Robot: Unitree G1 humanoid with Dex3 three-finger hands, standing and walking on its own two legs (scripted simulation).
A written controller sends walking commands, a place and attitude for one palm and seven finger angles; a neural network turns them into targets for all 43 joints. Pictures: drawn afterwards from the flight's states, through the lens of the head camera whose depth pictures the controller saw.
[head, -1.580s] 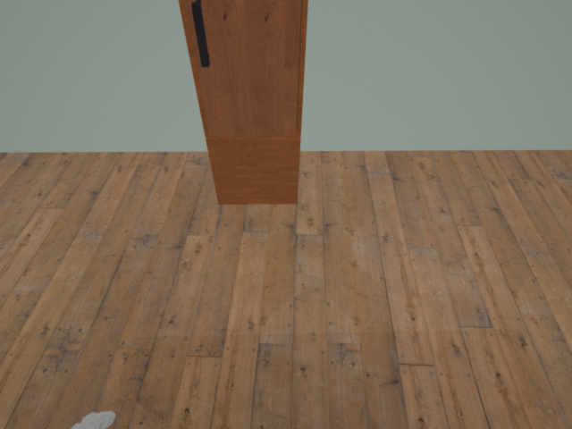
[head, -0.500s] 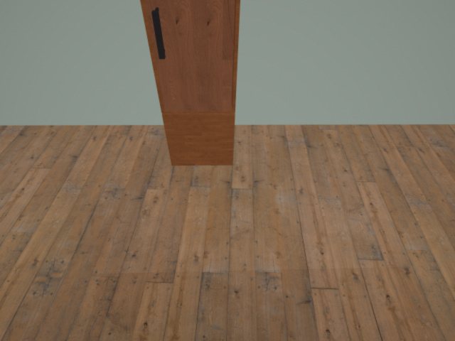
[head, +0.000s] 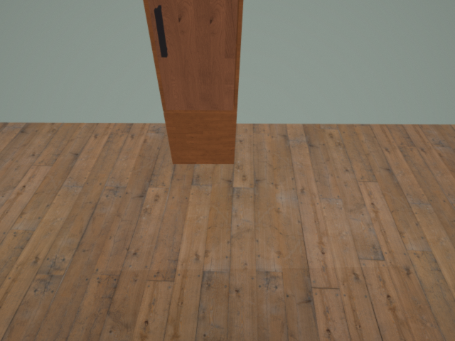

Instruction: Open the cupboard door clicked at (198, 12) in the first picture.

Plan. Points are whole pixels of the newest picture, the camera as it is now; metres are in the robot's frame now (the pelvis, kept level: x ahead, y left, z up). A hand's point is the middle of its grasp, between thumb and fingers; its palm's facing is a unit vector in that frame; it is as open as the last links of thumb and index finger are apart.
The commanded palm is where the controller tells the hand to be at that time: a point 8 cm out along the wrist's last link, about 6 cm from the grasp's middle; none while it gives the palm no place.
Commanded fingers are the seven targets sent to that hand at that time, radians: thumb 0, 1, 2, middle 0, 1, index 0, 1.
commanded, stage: look at it before walking up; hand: left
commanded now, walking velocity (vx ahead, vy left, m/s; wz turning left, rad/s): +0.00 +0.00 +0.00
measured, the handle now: (162, 31) +1.18 +0.33 +0.04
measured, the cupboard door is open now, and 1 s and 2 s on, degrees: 0 0 0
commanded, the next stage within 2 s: walk to a spot facing it in 0.06 s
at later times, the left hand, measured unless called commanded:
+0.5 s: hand out of the picture +0.01 +0.22 -0.20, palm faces +0.11 -0.98 -0.17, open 7.4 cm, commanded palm none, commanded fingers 0.00 0.90 0.90 -0.20 -0.30 -0.20 -0.30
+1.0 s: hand (152, 248) +0.36 +0.22 -0.18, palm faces +0.15 -0.97 -0.19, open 7.3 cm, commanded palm none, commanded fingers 0.00 0.90 0.90 -0.20 -0.30 -0.20 -0.30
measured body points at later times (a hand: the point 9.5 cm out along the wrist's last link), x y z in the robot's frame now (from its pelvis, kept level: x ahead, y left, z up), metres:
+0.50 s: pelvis +0.06 +0.03 -0.02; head +0.05 +0.05 +0.43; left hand +0.01 +0.27 -0.18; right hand +0.06 -0.22 -0.16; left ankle +0.03 +0.12 -0.75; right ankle +0.01 -0.12 -0.74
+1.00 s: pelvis +0.26 +0.02 -0.03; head +0.28 +0.02 +0.42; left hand +0.35 +0.27 -0.16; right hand +0.16 -0.19 -0.18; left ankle +0.07 +0.11 -0.68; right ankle +0.38 -0.07 -0.75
